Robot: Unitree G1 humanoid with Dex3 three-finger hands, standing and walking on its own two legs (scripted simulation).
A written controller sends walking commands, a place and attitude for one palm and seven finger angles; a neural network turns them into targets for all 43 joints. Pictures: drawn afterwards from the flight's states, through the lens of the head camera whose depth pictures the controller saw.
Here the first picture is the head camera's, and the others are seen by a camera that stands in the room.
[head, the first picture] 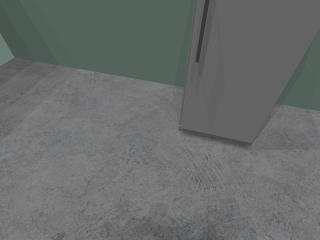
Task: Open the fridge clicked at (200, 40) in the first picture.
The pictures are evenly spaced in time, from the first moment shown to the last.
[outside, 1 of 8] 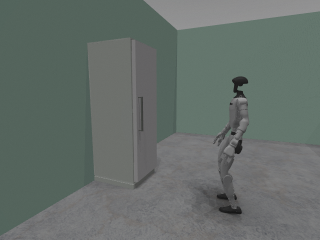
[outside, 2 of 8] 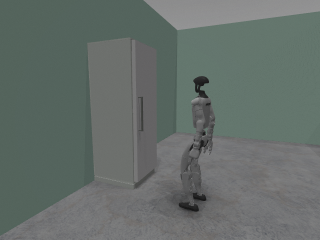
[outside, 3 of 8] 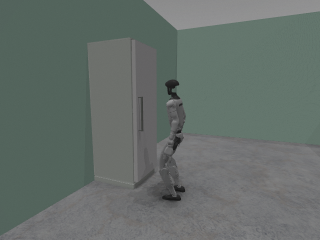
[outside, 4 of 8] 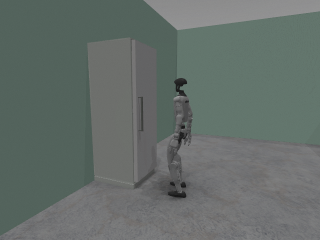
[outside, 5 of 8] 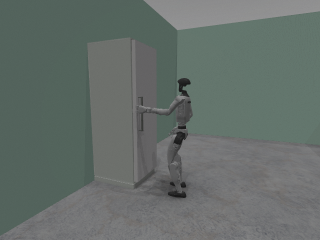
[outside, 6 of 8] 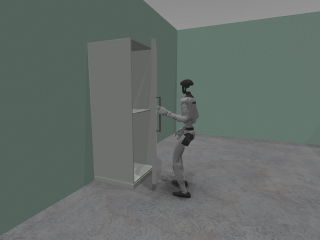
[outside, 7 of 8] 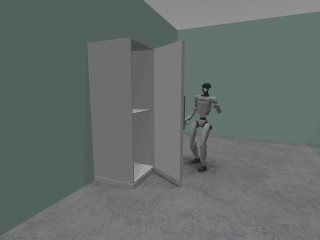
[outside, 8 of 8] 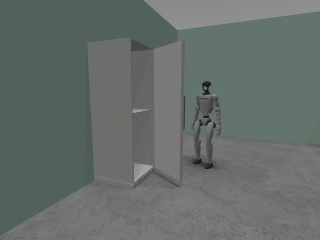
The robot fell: no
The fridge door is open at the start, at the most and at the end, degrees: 0 67 60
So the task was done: yes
